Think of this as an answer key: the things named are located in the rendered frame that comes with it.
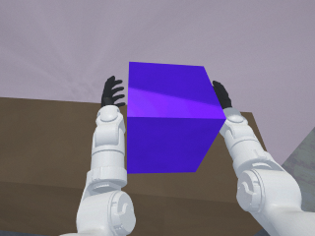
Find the robot right hand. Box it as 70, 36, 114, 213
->
213, 81, 232, 109

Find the robot left upper arm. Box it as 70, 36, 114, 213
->
59, 190, 136, 236

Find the robot left hand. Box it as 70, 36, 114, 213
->
100, 76, 126, 108

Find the left robot forearm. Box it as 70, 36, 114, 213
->
76, 105, 127, 229

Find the right robot forearm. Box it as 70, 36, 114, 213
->
220, 107, 302, 206

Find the robot right upper arm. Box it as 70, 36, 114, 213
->
236, 168, 315, 236

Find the carton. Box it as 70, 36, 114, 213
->
127, 61, 226, 174

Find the pedestal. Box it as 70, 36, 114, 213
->
0, 96, 267, 236

